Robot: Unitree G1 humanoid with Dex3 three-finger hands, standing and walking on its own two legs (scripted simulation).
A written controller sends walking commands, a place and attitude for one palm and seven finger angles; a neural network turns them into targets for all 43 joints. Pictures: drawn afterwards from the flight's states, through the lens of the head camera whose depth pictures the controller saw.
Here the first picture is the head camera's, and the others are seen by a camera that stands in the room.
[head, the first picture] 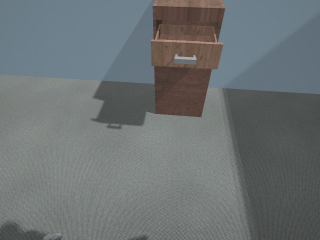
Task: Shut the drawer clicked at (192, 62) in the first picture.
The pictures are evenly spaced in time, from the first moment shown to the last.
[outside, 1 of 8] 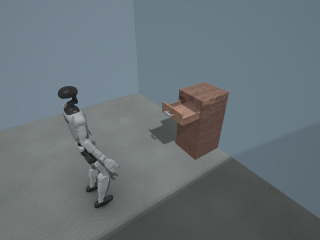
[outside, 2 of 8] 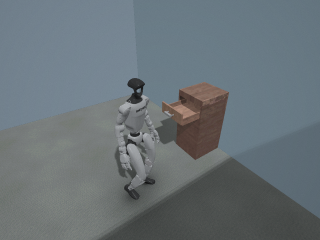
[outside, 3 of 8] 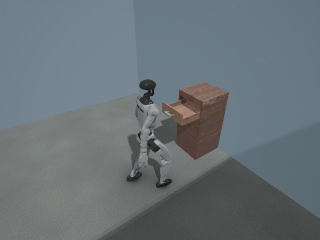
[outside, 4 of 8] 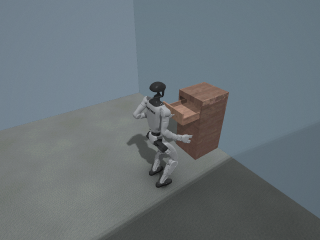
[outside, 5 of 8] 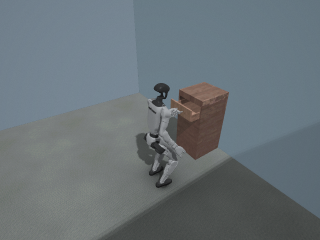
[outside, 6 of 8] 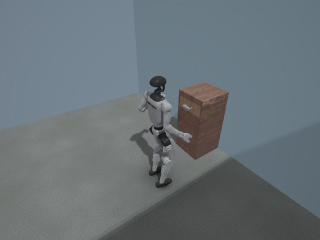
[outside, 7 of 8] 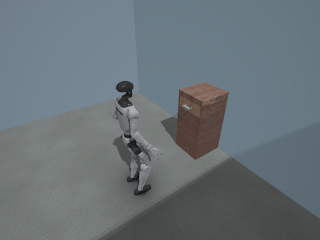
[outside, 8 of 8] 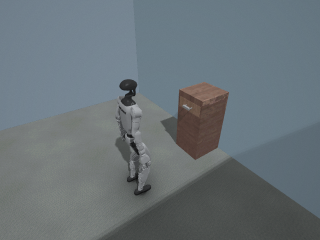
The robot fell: no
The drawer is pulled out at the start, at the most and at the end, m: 0.28 0.28 0.00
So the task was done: yes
